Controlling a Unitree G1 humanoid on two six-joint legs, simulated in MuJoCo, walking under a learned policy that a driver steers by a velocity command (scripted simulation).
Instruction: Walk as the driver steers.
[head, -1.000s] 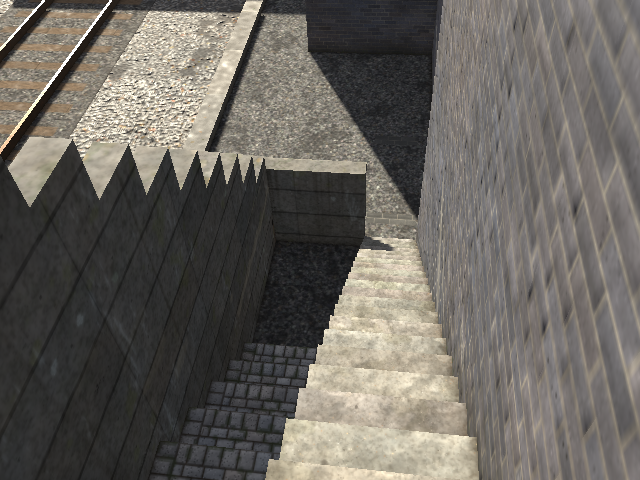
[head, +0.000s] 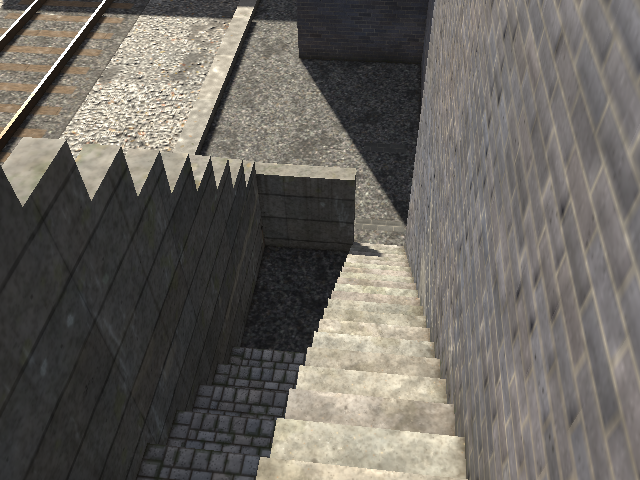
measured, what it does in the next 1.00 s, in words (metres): stands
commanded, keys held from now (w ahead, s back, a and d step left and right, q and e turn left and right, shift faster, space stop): w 1.00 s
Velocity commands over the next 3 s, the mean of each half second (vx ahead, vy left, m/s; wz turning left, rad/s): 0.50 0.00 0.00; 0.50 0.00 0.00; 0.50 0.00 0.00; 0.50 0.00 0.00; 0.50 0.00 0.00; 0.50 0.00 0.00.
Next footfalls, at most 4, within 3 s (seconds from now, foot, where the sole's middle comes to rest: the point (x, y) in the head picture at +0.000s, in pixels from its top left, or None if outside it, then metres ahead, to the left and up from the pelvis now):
none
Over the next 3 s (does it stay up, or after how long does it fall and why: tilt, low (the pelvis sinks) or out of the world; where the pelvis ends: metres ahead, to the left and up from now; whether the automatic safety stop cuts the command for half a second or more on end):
stays up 0.00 0.00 0.00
